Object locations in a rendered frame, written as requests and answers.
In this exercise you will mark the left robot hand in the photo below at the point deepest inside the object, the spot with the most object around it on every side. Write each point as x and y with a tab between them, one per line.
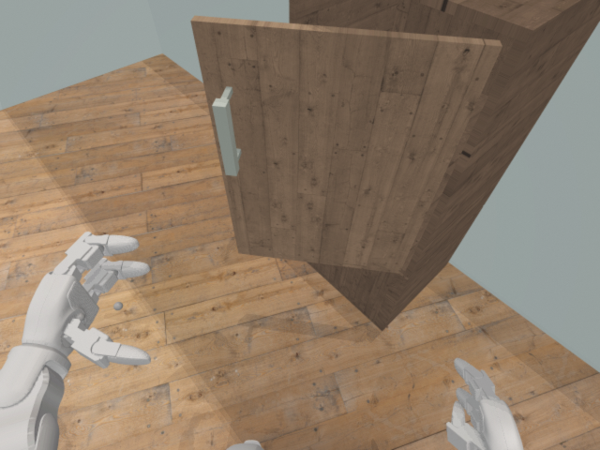
60	297

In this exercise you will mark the handle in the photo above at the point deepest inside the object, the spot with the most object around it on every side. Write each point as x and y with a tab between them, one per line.
224	123

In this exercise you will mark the right robot hand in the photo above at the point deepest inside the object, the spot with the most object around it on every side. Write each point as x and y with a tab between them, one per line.
491	417

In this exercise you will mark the cupboard door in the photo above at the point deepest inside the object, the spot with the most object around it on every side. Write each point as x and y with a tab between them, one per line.
345	133

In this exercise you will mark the robot left forearm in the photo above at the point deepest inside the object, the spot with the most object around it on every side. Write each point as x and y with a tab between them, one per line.
31	389

